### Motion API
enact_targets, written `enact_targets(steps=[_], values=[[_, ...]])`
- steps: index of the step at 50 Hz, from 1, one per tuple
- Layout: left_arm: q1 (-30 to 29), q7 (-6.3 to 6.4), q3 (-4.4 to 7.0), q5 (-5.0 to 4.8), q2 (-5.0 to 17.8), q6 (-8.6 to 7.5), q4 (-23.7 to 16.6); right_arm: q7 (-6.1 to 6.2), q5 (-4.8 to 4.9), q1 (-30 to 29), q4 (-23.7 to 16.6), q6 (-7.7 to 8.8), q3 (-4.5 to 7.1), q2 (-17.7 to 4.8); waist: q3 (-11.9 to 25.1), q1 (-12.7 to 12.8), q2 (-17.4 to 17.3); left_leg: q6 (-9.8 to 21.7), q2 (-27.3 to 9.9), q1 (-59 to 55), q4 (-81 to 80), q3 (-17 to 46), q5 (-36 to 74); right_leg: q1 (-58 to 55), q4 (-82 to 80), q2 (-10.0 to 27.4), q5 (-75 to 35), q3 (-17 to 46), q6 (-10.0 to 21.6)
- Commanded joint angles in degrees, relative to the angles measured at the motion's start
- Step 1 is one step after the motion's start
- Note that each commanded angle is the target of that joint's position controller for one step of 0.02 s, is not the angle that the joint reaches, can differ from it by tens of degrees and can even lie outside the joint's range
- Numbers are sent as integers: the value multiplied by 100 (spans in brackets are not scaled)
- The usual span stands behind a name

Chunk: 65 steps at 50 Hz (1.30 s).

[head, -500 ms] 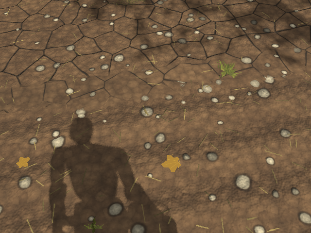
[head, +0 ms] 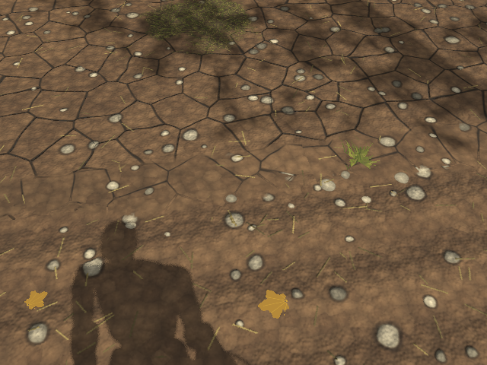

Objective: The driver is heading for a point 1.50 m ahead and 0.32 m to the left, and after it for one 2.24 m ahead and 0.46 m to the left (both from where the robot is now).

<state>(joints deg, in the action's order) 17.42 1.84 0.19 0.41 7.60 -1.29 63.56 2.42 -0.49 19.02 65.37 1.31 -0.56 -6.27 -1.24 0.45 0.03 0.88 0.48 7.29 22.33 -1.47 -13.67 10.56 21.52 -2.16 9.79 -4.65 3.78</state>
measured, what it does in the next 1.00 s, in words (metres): stands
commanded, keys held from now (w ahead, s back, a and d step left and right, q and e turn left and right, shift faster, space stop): no key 1.00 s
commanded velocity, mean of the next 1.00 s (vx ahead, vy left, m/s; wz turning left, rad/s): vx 0.00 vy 0.00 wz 0.00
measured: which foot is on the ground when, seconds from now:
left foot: down 0.00-1.00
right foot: down 0.00-1.00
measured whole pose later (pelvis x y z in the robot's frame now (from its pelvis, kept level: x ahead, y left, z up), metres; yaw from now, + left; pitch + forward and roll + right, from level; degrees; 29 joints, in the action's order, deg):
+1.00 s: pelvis +0.02 +0.01 +0.00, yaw +0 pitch -1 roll +0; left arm 19.0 2.5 -0.4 0.4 6.0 -1.1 66.8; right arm 2.8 -0.5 20.2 66.9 1.0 -1.1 -6.0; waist -1.6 0.3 -0.5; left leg 1.2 0.7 5.1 21.7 -1.5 -15.3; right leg 8.9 21.8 -2.1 11.8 -3.8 3.1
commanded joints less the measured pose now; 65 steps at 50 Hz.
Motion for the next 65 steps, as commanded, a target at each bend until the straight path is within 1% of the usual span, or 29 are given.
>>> enact_targets(steps=[1, 11, 26, 65], values=[[394, 28, 41, -4, 338, -23, -1, 17, -2, 413, -26, 23, 50, -414, -287, 13, -47, 191, -632, 434, -475, 620, 558, -207, -359, 733, -405, 791, 2], [469, 59, 22, -4, 303, -7, 145, 33, -2, 471, 54, -2, 25, -373, -338, -6, -63, 203, -623, 297, -449, 576, 741, -210, -314, 758, -605, 799, -11], [538, 76, 5, -1, 249, 6, 260, 43, 0, 517, 117, -21, 8, -356, -395, -13, -46, 208, -610, 256, -460, 553, 718, -232, -320, 770, -635, 814, -17], [712, 76, -20, -5, 189, -8, 310, 42, 0, 731, 172, -21, -14, -283, -463, -19, -39, 188, -603, 272, -442, 521, 622, -218, -342, 768, -608, 847, 3]])
Keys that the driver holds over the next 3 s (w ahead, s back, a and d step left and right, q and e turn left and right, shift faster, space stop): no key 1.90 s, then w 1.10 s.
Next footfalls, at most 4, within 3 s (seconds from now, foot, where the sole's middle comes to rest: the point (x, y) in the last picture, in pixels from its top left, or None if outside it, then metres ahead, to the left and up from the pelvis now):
2.24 left None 0.12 0.13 -0.78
2.70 right None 0.47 -0.02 -0.78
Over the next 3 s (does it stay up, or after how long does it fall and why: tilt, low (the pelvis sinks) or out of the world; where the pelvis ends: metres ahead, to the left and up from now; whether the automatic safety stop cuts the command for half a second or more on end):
stays up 0.47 0.03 0.00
